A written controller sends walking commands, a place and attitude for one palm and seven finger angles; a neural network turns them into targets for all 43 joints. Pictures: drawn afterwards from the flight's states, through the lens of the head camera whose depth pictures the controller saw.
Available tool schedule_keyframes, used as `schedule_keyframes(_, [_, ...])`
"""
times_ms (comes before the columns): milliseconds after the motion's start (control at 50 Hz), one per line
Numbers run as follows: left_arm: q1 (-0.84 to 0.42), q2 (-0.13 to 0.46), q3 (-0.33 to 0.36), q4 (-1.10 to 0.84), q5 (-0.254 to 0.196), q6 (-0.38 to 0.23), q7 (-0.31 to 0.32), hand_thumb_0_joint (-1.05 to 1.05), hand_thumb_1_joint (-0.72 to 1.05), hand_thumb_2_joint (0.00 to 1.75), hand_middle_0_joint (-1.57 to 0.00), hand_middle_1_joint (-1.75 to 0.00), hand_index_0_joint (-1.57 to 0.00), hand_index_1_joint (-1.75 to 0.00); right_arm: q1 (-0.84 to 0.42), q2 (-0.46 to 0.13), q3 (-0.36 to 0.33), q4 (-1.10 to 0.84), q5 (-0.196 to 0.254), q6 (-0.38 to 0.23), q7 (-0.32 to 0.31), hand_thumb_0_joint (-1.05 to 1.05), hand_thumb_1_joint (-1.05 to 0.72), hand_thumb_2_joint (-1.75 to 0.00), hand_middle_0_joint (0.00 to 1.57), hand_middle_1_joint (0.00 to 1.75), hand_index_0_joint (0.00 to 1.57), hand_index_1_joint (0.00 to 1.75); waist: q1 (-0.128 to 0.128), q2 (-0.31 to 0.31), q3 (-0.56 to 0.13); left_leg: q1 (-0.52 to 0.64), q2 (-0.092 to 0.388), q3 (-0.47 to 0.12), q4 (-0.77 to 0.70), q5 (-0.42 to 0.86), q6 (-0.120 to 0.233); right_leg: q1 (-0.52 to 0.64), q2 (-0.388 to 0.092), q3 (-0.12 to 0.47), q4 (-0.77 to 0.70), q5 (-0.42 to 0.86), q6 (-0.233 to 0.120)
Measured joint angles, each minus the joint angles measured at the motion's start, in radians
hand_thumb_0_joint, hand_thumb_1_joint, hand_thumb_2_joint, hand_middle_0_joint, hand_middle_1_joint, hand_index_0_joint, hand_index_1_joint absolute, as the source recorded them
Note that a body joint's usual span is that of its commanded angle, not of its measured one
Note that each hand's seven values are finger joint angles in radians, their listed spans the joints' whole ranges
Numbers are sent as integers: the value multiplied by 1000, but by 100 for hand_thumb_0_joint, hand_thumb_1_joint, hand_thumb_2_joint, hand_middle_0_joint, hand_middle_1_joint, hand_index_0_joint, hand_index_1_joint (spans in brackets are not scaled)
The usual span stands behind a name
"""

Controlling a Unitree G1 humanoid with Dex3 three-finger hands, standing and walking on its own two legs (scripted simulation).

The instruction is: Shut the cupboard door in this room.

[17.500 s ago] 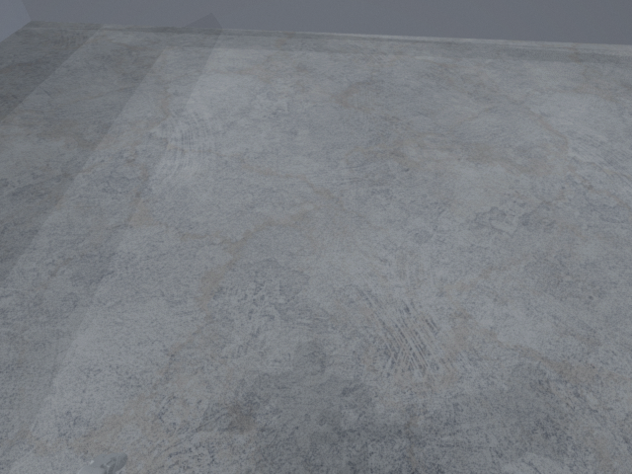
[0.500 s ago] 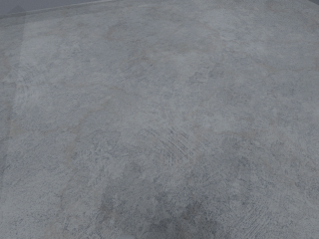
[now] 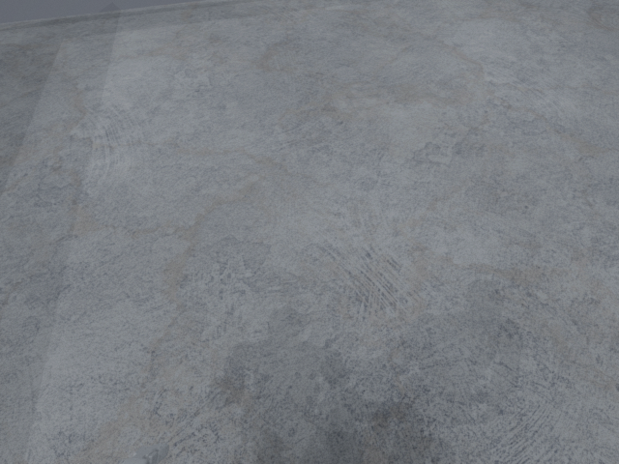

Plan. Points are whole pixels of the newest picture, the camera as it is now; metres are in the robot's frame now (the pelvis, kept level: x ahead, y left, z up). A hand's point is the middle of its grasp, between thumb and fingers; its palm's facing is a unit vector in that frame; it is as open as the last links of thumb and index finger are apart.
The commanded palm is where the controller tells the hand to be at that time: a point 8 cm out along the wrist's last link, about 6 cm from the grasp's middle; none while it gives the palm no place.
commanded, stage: turn or walk to find it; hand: left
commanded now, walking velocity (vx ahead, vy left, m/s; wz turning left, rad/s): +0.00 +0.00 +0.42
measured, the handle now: out of the picture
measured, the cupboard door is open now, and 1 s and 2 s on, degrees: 90 90 90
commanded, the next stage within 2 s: stand and wait in 0.52 s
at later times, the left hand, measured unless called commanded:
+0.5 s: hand out of the picture -0.05 +0.20 -0.17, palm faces +0.28 -0.93 -0.25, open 7.4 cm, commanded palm none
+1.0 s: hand out of the picture -0.01 +0.22 -0.15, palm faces +0.40 -0.87 -0.28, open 7.4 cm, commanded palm none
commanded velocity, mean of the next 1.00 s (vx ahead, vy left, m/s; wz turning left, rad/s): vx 0.00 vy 0.00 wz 0.45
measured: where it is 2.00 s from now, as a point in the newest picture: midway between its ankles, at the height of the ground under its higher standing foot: outside the picture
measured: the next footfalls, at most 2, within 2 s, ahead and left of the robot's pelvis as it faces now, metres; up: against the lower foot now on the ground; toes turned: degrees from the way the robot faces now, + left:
left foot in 0.52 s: -0.02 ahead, +0.13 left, +0.00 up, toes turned +19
right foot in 1.00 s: +0.04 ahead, -0.10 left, +0.00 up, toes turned +22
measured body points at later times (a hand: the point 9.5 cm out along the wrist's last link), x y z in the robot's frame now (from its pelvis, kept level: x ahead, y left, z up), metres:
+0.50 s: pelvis -0.02 +0.00 +0.00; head +0.02 +0.02 +0.45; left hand -0.06 +0.25 -0.15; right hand +0.12 -0.23 -0.15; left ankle -0.06 +0.12 -0.72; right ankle -0.01 -0.11 -0.73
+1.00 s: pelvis -0.04 -0.01 +0.00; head +0.01 -0.02 +0.44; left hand -0.04 +0.27 -0.13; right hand +0.11 -0.22 -0.16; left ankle -0.05 +0.12 -0.73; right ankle +0.00 -0.12 -0.74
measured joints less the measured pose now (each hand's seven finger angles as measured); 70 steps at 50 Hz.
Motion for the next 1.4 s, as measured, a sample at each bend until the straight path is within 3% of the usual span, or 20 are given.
schedule_keyframes(40, [-7, -22, -5, -2, 6, -18, 3, 0, 90, 89, -20, -30, -20, -30, 10, -18, -11, 11, 7, 6, 0, 1, -91, -90, 20, 30, 21, 30, -4, 40, 8, -34, 8, -21, 80, -65, -13, 26, 18, -30, -45, 18, -65])
schedule_keyframes(80, [2, -35, -14, -11, 10, -28, 4, 0, 90, 89, -20, -30, -20, -30, 21, -27, -20, 18, 6, 21, 0, 1, -91, -90, 20, 30, 21, 30, -7, 43, 8, -95, -9, -9, 263, -205, -18, 30, 2, -48, -37, 17, -101])
schedule_keyframes(140, [24, -49, -15, -13, 8, -27, 9, 0, 90, 89, -20, -30, -20, -30, 30, -38, -30, 30, 1, 35, 6, 1, -91, -90, 20, 30, 20, 30, -6, 37, 7, -170, -4, 13, 524, -212, -28, 56, -20, -71, -70, 31, -111])
schedule_keyframes(220, [49, -59, -18, -2, 9, -26, 10, 0, 90, 89, -20, -30, -20, -30, 41, -48, -35, 39, 0, 38, 13, 1, -91, -90, 20, 30, 20, 30, -10, 37, 8, -199, 41, 19, 654, -142, -53, 85, -33, -113, -105, 45, -112])
schedule_keyframes(320, [79, -55, -12, 10, 14, -31, 12, 0, 91, 89, -20, -30, -20, -30, 30, -48, -30, 52, 1, 46, 13, 1, -91, -90, 19, 30, 20, 30, 5, 19, 14, -159, 81, 34, 581, -161, -72, 89, -54, -155, -104, 41, -110])
schedule_keyframes(440, [111, -25, -2, 30, 23, -25, 7, 0, 91, 89, -20, -30, -20, -30, -28, -37, -11, 43, 10, 35, 10, 1, -91, -90, 19, 30, 20, 30, 41, -14, 32, -59, 86, 96, 324, -220, -62, 72, -84, -197, -63, 25, -89])
schedule_keyframes(480, [121, -8, 4, 42, 22, -20, 7, 0, 90, 89, -20, -30, -20, -30, -49, -32, -5, 29, 12, 23, 10, 1, -91, -90, 19, 30, 20, 30, 49, -27, 34, -14, 80, 122, 211, -185, -54, 61, -96, -213, -31, 10, -76])
schedule_keyframes(520, [134, 10, 10, 52, 16, -10, 6, 0, 90, 89, -20, -30, -20, -30, -62, -29, 0, 13, 12, 4, 12, 1, -91, -90, 19, 30, 20, 30, 51, -39, 27, 41, 72, 140, 68, -60, -30, 39, -113, -226, 31, -19, -57])
schedule_keyframes(540, [132, 24, 15, 59, 11, 0, 7, 0, 90, 89, -20, -30, -20, -30, -72, -19, 1, 8, 10, -5, 11, 1, -91, -90, 19, 30, 20, 30, 56, -60, 31, 38, 58, 145, 75, -55, -7, 14, -122, -199, 92, -72, -41])
schedule_keyframes(600, [125, 44, 19, 79, 9, 33, 13, 0, 90, 89, -20, -30, -20, -30, -85, -1, 12, -8, 6, -18, 7, 1, -91, -90, 20, 30, 20, 30, 64, -76, 27, 45, 49, 142, 77, -86, 34, -68, -85, -96, 303, -199, -20])
schedule_keyframes(720, [78, 40, 18, 64, 10, 31, -3, 0, 91, 89, -20, -29, -20, -30, -75, 7, 23, -14, 4, -19, -5, 0, -91, -90, 20, 30, 20, 30, 53, -46, 10, 71, 35, 94, -31, -14, 46, -158, -55, -12, 454, -93, 3])
schedule_keyframes(860, [19, 27, 14, 19, 8, 26, 0, 0, 90, 89, -20, -29, -20, -30, -35, 12, 14, -14, 0, -12, 3, 0, -91, -90, 20, 30, 21, 30, 22, -25, 5, 47, 12, 44, -60, 26, 40, -138, -38, 22, 334, -88, 15])
schedule_keyframes(940, [-11, 11, 7, -7, 2, 15, 1, 0, 90, 89, -20, -29, -20, -30, -6, 4, 2, -9, -3, -1, 5, 1, -91, -90, 20, 30, 21, 30, -3, -1, 8, 8, 3, 6, -31, 28, 22, -69, -10, 18, 153, -80, 6])
schedule_keyframes(980, [-16, 5, 2, -21, 0, 1, 1, 0, 90, 89, -20, -29, -20, -30, 12, -3, -6, -5, 0, 6, 5, 1, -91, -90, 20, 30, 21, 30, -8, 7, 3, -22, -7, -13, 5, 19, 7, -6, 1, 8, 1, 0, 0])
schedule_keyframes(1020, [-18, -13, -2, -28, 8, -15, 4, 0, 90, 89, -20, -30, -20, -30, 23, -19, -17, 3, 6, 14, 6, 1, -91, -90, 20, 30, 21, 30, -9, 37, 9, -66, -6, -34, 101, -67, -8, 14, 12, -18, -41, 34, -48])
schedule_keyframes(1060, [-6, -28, -10, -36, 11, -21, 6, 0, 90, 89, -20, -30, -20, -30, 31, -31, -27, 10, 4, 29, 7, 1, -91, -90, 20, 30, 21, 30, -11, 43, 12, -132, -19, -18, 299, -197, -14, 20, -2, -41, -31, 26, -86])
schedule_keyframes(1120, [20, -43, -13, -33, 10, -17, 10, 0, 90, 89, -20, -30, -20, -30, 37, -45, -38, 17, -1, 40, 14, 1, -91, -90, 20, 30, 20, 30, -10, 39, 11, -204, -4, 16, 554, -195, -26, 47, -24, -66, -64, 36, -96])
schedule_keyframes(1180, [39, -50, -15, -21, 11, -15, 10, 0, 90, 89, -20, -30, -20, -30, 45, -54, -42, 17, -2, 39, 19, 1, -91, -90, 20, 30, 20, 30, -18, 36, 11, -222, 33, 30, 652, -147, -47, 68, -40, -101, -90, 45, -94])
schedule_keyframes(1260, [59, -51, -14, -13, 15, -20, 9, 0, 90, 89, -20, -30, -20, -30, 40, -53, -38, 26, 0, 45, 20, 1, -91, -90, 19, 30, 20, 30, -8, 17, 15, -184, 74, 45, 598, -157, -67, 77, -65, -143, -93, 41, -90])
schedule_keyframes(1400, [85, -15, -1, 3, 23, -17, 1, 0, 90, 89, -20, -30, -20, -30, -23, -41, -16, 12, 10, 30, 17, 1, -91, -90, 19, 30, 20, 30, 30, -31, 38, -42, 89, 116, 249, -197, -60, 51, -119, -206, -23, 4, -59])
